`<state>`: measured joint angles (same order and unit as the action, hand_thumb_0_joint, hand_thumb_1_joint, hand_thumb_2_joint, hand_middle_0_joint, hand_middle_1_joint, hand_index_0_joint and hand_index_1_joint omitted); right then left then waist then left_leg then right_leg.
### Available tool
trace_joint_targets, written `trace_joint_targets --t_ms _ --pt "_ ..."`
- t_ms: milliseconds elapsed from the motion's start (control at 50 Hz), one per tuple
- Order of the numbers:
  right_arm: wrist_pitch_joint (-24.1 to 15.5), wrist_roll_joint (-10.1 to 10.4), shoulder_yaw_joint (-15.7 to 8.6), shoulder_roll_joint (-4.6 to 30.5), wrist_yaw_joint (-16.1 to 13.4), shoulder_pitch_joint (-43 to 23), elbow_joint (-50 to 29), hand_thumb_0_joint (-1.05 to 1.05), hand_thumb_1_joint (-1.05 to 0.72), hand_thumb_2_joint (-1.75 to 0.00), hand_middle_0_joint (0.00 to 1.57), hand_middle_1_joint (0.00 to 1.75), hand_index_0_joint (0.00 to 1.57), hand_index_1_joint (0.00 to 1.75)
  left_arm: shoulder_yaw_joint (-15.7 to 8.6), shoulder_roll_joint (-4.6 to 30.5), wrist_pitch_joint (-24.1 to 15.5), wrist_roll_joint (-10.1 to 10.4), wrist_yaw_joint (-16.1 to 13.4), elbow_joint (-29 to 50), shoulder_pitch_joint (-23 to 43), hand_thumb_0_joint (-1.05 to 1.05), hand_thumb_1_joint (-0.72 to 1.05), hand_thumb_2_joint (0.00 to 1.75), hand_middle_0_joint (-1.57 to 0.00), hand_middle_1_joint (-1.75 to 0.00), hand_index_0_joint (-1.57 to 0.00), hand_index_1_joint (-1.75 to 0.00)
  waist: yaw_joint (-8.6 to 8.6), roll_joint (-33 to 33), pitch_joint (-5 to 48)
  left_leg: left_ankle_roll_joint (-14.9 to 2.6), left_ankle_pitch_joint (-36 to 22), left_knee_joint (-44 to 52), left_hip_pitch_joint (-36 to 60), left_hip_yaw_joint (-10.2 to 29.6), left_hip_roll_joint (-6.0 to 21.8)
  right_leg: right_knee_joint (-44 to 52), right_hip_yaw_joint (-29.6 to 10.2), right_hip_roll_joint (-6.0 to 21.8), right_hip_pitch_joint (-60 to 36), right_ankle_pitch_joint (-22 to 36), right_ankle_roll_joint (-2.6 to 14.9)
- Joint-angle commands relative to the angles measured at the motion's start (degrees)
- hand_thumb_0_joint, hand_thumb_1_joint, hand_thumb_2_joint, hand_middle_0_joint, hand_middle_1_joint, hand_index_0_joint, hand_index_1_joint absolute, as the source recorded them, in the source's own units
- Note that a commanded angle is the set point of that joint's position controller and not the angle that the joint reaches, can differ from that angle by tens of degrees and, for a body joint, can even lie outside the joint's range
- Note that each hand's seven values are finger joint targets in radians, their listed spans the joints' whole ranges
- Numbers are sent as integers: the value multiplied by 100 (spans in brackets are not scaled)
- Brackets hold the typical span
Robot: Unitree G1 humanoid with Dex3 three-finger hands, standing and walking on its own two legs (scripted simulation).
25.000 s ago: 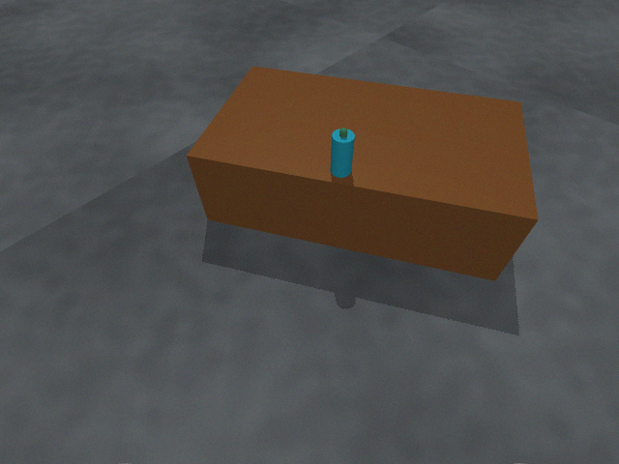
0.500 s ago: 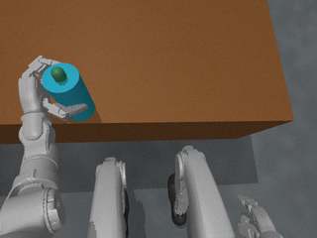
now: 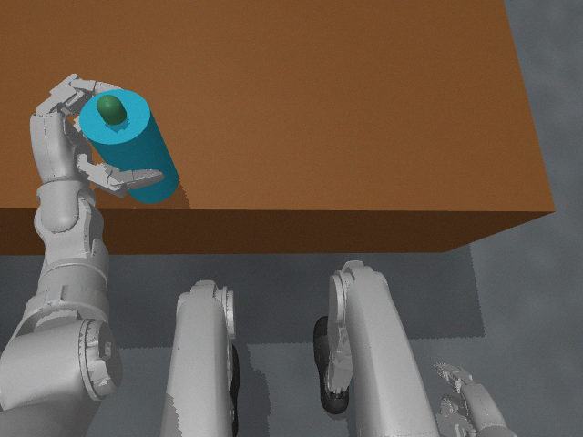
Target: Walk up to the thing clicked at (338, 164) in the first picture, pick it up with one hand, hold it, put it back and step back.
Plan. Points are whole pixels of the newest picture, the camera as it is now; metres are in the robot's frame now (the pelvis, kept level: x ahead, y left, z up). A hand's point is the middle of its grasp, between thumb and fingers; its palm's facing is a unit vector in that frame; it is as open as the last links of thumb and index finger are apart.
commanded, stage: open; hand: left
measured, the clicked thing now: (133, 147) +0.47 +0.18 -0.01
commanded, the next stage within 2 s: withdraw in 0.32 s
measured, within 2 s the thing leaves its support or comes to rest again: rests again in 0.64 s
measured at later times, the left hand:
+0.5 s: hand (109, 130) +0.49 +0.20 +0.00, palm faces +0.13 -0.99 -0.02, open 16.4 cm
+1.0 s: hand out of the picture +0.50 +0.29 +0.09, palm faces +0.15 -0.97 -0.19, open 17.5 cm
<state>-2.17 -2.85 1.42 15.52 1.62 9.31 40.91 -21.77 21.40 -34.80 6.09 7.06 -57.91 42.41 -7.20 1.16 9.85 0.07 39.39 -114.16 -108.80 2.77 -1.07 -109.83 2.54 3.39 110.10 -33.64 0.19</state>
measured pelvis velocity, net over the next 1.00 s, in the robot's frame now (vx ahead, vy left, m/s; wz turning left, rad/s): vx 0.01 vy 0.01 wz -0.02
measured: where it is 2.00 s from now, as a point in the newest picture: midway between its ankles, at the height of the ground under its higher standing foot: (279, 395)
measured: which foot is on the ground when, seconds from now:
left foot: down 0.00-1.00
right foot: down 0.00-1.00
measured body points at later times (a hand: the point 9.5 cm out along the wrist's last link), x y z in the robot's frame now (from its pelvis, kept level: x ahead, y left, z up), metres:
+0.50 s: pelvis +0.00 +0.00 +0.00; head +0.20 +0.03 +0.41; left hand +0.48 +0.25 +0.00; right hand +0.10 -0.27 -0.12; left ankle +0.07 +0.12 -0.43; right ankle +0.11 -0.13 -0.43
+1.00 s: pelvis +0.01 +0.01 +0.09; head +0.19 +0.04 +0.50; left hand +0.48 +0.34 +0.10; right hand +0.10 -0.27 -0.03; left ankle +0.07 +0.12 -0.43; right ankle +0.11 -0.13 -0.43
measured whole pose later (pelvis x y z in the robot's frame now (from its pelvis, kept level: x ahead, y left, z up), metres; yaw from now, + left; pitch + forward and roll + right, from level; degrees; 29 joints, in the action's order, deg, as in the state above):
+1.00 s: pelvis +0.01 +0.01 +0.09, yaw -1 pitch +30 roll -4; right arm 1.7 0.8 2.4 16.3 -1.7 11.6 36.7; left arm -25.0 36.6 -15.0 -0.3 11.8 -63.9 46.3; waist -6.9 1.0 8.4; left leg -0.7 36.7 -98.3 -92.0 2.8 0.1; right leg -92.8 3.0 2.1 92.6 -30.5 -0.7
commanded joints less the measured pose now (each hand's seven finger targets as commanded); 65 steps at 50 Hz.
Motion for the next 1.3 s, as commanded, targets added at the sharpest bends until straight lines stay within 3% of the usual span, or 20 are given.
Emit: trace_joint_targets --t_ms 0,240,300,440,540,660,780,840,860,880,900,920,960,1000,1040,1060,1160,1200,1260,1280 --pt "-42 -5 -387 1116 -80 782 -278 0 -93 -90 20 30 20 30 -125 1310 -395 69 -5 1077 2514 0 -58 43 -71 -63 -72 -63 -166 619 3485 -144 -253 1622 2032 -62 -84 1358 -36 -158 -2232 204 206" --pt "42 14 -422 1136 -66 884 -405 0 -93 -91 20 30 20 30 -293 1336 -295 -16 15 895 2150 0 -61 22 -45 -34 -45 -35 -38 386 3536 -161 -622 1575 1811 -127 -110 1343 -48 -178 -2492 494 210" --pt "45 23 -397 1154 -67 815 -396 0 -93 -90 20 30 20 30 -108 1074 -304 18 48 934 2200 0 -61 14 -35 -22 -34 -23 -93 609 3351 -111 -634 1680 2069 -6 -81 1217 43 -166 -2119 538 247" --pt "37 -1 -398 1120 -75 901 -364 0 -90 -90 20 30 20 30 -65 1122 -323 -19 15 936 2314 0 -61 7 -10 -5 -9 -6 -170 480 3410 -141 -656 1569 1942 -83 -84 1283 -3 -165 -2303 539 223" --pt "102 47 -412 1254 -136 855 -422 0 -90 -90 20 30 20 30 -642 2293 -328 -10 209 1516 2556 0 -59 4 -5 0 -4 -1 79 803 3863 -134 -748 1670 2345 -73 -62 1261 -70 -150 -2431 589 234" --pt "185 184 -348 1231 -253 907 -620 0 -91 -90 20 30 20 30 -1102 2846 158 233 395 1944 2397 0 -61 4 -4 -2 -4 -2 146 802 4385 -151 -1037 1968 2692 -99 -58 1660 -220 -145 -3360 810 209" --pt "113 305 -330 1275 -379 937 -582 0 -91 -90 20 30 20 30 -493 2324 757 226 953 979 2238 0 -61 0 -3 -1 -5 0 -221 683 3347 -125 -880 2425 3122 185 69 2075 -33 -176 -2858 735 230" --pt "18 289 -287 1265 -390 1047 -447 0 -82 -87 20 30 20 30 -409 2149 862 360 1259 509 2153 0 -53 8 0 0 0 -1 -268 628 2806 -111 -1040 2405 3072 196 91 2158 -6 -189 -2671 806 245" --pt "173 289 -385 1331 -416 1148 -614 0 -81 -88 20 30 20 30 -591 3270 1317 -595 917 325 1812 0 -45 6 -3 0 -2 0 200 968 3232 -48 -1204 3111 4040 214 63 2585 -31 -170 -3259 802 299" --pt "268 318 -336 1295 -413 1121 -671 0 -82 -89 20 30 20 30 -597 3203 1515 -541 576 502 2248 0 -43 6 -3 0 -2 0 68 1011 3157 -25 -1236 3234 4203 273 121 2697 -32 -210 -3222 824 302" --pt "300 360 -305 1254 -409 1087 -753 0 -83 -89 20 30 20 30 -340 2812 1673 -545 477 331 2203 0 -44 6 -3 -2 -3 -2 -12 950 3007 0 -1146 3429 4448 365 158 2811 6 -224 -3199 788 299" --pt "347 366 -311 1260 -399 1171 -759 0 -81 -88 20 30 20 30 -350 2871 1758 -603 403 463 2328 0 -43 7 -3 -1 -2 -1 -33 953 3047 1 -1070 3527 4458 393 172 2909 25 -254 -3291 780 271" --pt "408 385 -346 1260 -420 1220 -753 0 -84 -89 20 30 20 30 -594 3360 2014 -816 169 232 2016 0 -46 6 -5 -3 -4 -2 77 907 3219 -22 -1322 3710 4670 349 172 3168 1 -277 -3806 1018 225" --pt "483 394 -308 1250 -448 1298 -756 0 -89 -90 20 30 20 30 -990 4325 2136 -1016 -89 790 2373 0 -51 7 -7 -4 -6 -5 289 1145 3694 -5 -1702 3921 5127 338 175 3319 0 -277 -4354 1241 228" --pt "538 424 -279 1154 -492 1318 -847 0 -89 -90 20 30 20 30 -996 4493 2264 -1082 -315 1171 2308 0 -49 9 -6 -6 -6 -6 327 1337 4007 -28 -2017 4136 5558 218 169 3611 -51 -298 -4992 1515 231" --pt "544 455 -257 1136 -529 1341 -838 0 -89 -90 20 30 20 30 -993 4425 2349 -1083 -446 1018 2004 0 -53 7 -5 -5 -5 -6 299 1168 3869 -28 -2100 4304 5722 236 174 3760 -17 -313 -5188 1569 224" --pt "425 386 -253 1017 -563 1446 -346 0 -89 -90 20 30 20 30 -175 3130 2707 -1181 -912 -500 1610 0 -50 8 -6 -6 -5 -6 -70 871 1797 -29 -1859 4939 5761 167 234 4661 46 -365 -5048 1441 226" --pt "438 387 -290 1051 -528 1540 -368 0 -89 -90 20 30 20 30 -189 3226 2795 -1193 -1028 -324 1487 0 -50 8 -6 -6 -6 -6 92 945 1862 -37 -1980 5134 6074 84 247 4943 36 -361 -5406 1537 236" --pt "432 399 -339 1022 -450 1532 -404 0 -89 -90 20 30 20 30 352 2225 2999 -1106 -1005 -679 617 0 -51 8 -6 -6 -5 -6 101 746 1574 22 -2259 5527 6566 92 276 5302 124 -390 -5712 1649 260" --pt "391 425 -366 1043 -463 1445 -647 0 -89 -90 20 30 20 30 448 2136 3017 -1064 -1023 -383 809 0 -47 10 -6 -7 -6 -7 108 663 1788 44 -2372 5645 6794 125 286 5392 133 -395 -5906 1734 253"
